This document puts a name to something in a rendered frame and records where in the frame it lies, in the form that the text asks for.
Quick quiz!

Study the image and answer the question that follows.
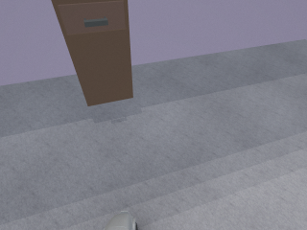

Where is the handle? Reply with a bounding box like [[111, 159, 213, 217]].
[[83, 16, 108, 28]]

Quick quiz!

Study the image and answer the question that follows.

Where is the drawer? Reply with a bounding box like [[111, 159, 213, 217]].
[[58, 0, 126, 35]]

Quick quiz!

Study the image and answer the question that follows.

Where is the left robot shin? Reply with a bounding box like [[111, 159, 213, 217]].
[[120, 211, 130, 215]]

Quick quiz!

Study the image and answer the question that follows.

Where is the cabinet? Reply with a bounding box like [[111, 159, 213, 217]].
[[51, 0, 133, 106]]

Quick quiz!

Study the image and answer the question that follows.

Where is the left robot thigh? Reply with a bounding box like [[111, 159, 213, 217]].
[[104, 213, 136, 230]]

